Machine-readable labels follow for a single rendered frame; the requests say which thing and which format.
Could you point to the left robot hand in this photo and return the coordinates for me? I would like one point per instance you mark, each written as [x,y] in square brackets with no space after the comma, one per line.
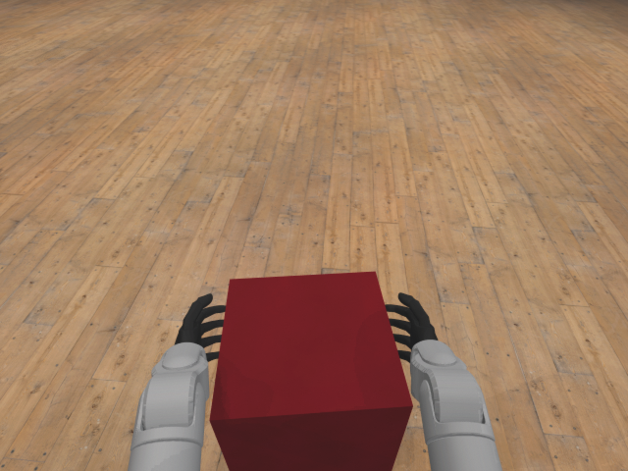
[192,329]

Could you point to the carton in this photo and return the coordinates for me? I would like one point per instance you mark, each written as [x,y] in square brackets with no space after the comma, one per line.
[309,377]

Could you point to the robot right forearm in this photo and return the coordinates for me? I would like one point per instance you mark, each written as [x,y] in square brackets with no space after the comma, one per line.
[456,423]

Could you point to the right robot hand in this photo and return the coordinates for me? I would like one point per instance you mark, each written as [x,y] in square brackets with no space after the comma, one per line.
[418,327]

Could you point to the robot left forearm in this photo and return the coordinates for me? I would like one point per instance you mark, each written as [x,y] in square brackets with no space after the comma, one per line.
[168,431]

